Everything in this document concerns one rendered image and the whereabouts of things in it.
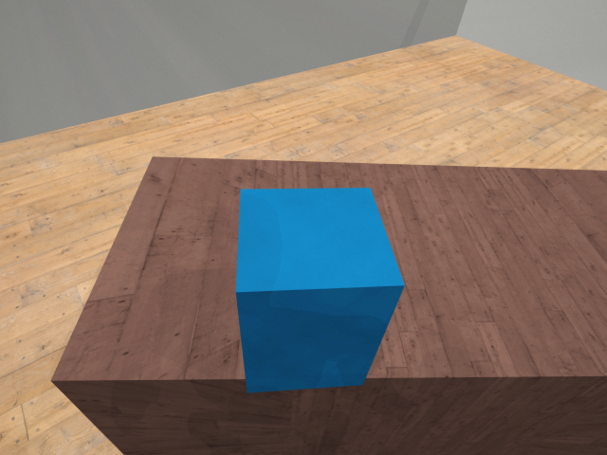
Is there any pedestal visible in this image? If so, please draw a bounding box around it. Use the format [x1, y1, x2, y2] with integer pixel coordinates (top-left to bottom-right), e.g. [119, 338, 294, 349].
[50, 156, 607, 455]

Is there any carton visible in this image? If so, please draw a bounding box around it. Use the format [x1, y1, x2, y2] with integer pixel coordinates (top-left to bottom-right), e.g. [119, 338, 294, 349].
[236, 188, 405, 393]

